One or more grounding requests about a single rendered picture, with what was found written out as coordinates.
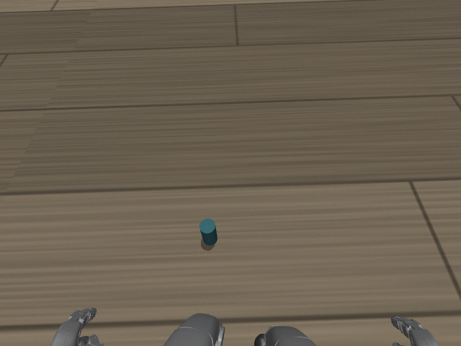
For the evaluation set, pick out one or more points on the left robot hand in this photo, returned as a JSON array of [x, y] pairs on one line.
[[68, 334]]

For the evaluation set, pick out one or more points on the right robot hand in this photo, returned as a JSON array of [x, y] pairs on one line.
[[412, 330]]

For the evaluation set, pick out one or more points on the can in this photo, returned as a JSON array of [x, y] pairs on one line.
[[208, 231]]

